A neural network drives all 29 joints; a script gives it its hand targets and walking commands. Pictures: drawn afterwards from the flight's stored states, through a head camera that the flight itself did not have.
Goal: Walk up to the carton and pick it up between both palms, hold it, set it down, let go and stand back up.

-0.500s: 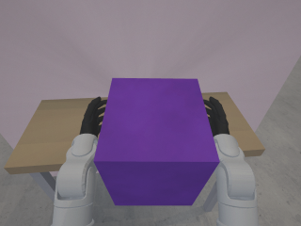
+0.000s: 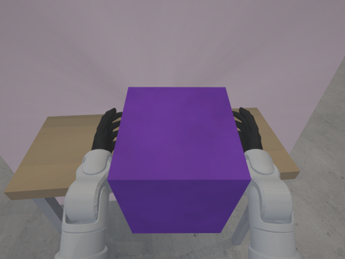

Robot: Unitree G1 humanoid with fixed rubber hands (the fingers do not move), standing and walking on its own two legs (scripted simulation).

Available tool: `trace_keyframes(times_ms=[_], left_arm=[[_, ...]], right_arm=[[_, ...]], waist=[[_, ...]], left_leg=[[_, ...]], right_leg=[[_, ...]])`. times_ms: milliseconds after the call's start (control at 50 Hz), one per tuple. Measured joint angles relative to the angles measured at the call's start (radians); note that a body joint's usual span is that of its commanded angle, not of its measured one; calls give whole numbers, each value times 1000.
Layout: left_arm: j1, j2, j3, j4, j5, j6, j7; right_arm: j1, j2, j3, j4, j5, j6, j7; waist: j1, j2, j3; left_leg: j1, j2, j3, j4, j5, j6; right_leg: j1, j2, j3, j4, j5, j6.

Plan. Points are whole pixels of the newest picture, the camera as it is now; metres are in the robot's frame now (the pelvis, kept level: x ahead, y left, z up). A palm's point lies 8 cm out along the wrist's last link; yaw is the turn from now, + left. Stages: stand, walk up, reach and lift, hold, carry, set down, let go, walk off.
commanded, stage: hold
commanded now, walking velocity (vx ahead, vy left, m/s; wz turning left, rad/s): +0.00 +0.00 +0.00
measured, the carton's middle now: (176, 163) +0.30 +0.00 +0.12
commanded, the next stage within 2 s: none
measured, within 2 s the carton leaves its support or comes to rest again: neither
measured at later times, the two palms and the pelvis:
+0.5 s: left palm (101, 142) +0.29 +0.15 +0.19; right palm (249, 143) +0.29 -0.14 +0.19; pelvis +0.00 +0.01 +0.00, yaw +0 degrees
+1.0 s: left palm (104, 136) +0.30 +0.15 +0.19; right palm (251, 137) +0.30 -0.14 +0.20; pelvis +0.00 +0.00 +0.00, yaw +0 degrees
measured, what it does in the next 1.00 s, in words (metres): stands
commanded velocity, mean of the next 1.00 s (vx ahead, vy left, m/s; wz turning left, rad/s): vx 0.00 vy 0.00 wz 0.00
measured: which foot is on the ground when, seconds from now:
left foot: down 0.00-1.00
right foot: down 0.00-1.00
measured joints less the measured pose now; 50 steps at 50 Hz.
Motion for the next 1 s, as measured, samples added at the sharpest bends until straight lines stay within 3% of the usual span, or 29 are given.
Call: trace_keyframes(times_ms=[640,1000], left_arm=[[-64,4,14,7,-2,36,-2],[-125,5,35,81,12,36,-12]], right_arm=[[-57,4,-26,-8,-10,41,6],[-112,4,-56,68,-16,33,15]], waist=[[-5,0,-7],[-10,-1,-14]], left_leg=[[11,-10,-6,-27,18,7],[1,-4,-8,-15,16,3]], right_leg=[[15,-9,-5,-29,17,7],[9,-4,-6,-25,19,3]])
